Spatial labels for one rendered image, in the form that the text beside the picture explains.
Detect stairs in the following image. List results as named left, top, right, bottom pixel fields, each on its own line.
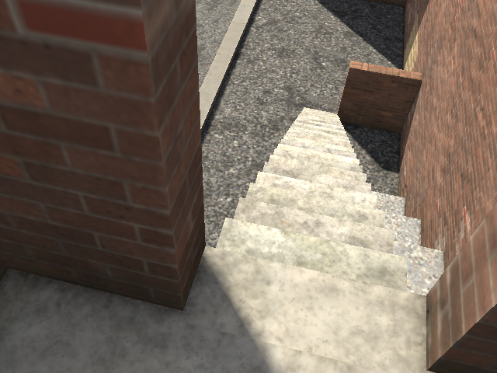
left=216, top=107, right=407, bottom=291

